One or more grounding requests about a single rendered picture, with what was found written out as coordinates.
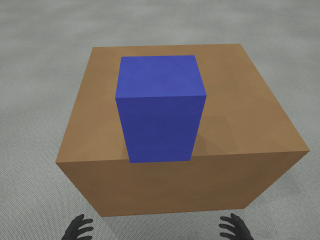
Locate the robot right hand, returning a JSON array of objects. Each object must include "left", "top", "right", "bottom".
[{"left": 219, "top": 213, "right": 254, "bottom": 240}]

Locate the robot left hand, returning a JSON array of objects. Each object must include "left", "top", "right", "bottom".
[{"left": 61, "top": 214, "right": 94, "bottom": 240}]

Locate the carton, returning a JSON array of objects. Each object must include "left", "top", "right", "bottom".
[{"left": 115, "top": 55, "right": 207, "bottom": 163}]

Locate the pedestal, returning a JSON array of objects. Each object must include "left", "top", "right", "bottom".
[{"left": 55, "top": 43, "right": 310, "bottom": 217}]

